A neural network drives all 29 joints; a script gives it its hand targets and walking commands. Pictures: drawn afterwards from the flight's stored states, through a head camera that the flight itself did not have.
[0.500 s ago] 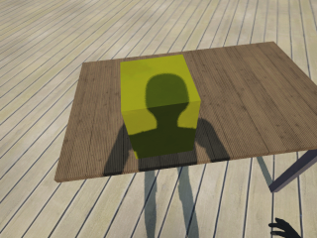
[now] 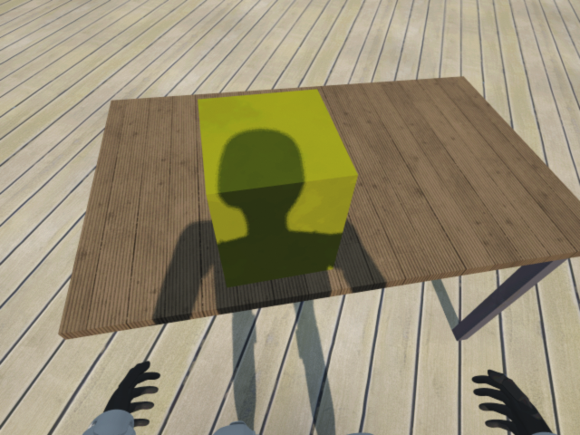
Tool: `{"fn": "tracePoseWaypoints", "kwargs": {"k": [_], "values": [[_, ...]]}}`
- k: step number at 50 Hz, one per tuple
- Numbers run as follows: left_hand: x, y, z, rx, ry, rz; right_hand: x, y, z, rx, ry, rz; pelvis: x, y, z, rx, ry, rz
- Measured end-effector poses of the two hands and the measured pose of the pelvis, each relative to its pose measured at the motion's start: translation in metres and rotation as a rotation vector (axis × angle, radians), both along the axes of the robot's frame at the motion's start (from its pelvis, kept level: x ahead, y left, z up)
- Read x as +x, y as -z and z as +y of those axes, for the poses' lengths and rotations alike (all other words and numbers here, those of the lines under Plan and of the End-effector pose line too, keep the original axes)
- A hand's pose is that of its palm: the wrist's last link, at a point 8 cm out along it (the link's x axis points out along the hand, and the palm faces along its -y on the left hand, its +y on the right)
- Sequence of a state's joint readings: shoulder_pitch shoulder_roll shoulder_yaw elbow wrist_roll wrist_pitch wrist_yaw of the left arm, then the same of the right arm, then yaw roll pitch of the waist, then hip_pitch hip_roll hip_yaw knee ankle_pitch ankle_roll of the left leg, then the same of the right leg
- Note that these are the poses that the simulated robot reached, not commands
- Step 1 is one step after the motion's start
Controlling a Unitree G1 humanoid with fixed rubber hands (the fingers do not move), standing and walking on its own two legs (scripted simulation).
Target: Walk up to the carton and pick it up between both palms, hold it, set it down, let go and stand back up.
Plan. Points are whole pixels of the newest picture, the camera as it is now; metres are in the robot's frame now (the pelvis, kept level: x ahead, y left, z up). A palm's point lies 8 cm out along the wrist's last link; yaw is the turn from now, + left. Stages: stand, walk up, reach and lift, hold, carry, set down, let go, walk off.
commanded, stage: reach and lift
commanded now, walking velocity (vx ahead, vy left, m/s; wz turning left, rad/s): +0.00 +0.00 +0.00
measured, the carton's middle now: (270, 191) +0.50 +0.02 +0.02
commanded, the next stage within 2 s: none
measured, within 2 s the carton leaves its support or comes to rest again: neither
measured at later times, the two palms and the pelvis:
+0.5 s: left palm out of the picture +0.16 +0.22 -0.04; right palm (516, 400) +0.16 -0.29 -0.04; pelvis +0.00 -0.01 +0.03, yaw +0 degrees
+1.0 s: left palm (135, 401) +0.19 +0.21 -0.02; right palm (513, 407) +0.14 -0.25 +0.00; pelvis -0.01 +0.01 +0.03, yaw -4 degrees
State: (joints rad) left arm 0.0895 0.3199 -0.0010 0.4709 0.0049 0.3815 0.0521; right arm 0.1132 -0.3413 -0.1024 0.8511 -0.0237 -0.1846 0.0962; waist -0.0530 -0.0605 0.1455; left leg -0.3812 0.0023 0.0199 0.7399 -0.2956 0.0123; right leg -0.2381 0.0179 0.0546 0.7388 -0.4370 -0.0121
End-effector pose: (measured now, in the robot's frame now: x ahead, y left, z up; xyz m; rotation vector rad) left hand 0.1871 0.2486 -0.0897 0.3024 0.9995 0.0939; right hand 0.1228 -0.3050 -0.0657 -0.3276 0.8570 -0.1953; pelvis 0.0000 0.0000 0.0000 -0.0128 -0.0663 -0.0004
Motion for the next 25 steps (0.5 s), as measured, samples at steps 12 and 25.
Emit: {"fn": "tracePoseWaypoints", "kwargs": {"k": [12, 25], "values": [[0.009, -0.023, -0.020, -0.036, -0.052, -0.081, 0.021, -0.009, 0.010, 0.075, -0.092, 0.012, 0.013, -0.022, -0.003, 0.000, 0.004, 0.102], [-0.030, -0.045, -0.025, -0.035, -0.085, -0.252, 0.034, -0.025, 0.017, 0.081, -0.175, -0.132, 0.000, -0.029, -0.015, 0.013, 0.004, 0.075]]}}
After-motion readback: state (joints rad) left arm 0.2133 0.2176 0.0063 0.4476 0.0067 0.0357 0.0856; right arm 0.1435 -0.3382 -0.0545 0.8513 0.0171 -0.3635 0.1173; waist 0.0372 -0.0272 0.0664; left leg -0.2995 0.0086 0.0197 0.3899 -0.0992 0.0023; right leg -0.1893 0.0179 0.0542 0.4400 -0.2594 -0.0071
